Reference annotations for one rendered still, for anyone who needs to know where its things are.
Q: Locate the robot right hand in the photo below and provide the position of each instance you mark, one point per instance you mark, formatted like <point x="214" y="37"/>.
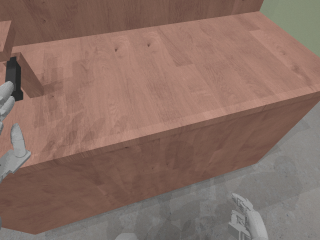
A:
<point x="249" y="227"/>

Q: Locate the counter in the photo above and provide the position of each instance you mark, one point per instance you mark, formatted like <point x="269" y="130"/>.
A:
<point x="124" y="100"/>

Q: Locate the tap lever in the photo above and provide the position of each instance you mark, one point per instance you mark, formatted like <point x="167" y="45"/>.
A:
<point x="13" y="74"/>

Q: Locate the robot left hand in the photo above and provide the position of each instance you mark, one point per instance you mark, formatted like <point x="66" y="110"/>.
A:
<point x="12" y="160"/>

